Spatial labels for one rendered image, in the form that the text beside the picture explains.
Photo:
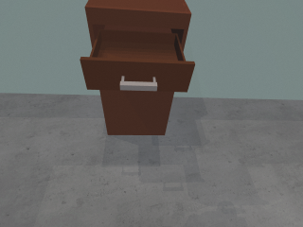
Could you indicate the cabinet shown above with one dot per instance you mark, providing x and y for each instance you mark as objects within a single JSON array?
[{"x": 137, "y": 112}]

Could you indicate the handle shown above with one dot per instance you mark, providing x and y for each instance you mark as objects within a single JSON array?
[{"x": 138, "y": 85}]

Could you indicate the drawer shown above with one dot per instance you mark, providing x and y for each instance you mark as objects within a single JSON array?
[{"x": 137, "y": 56}]

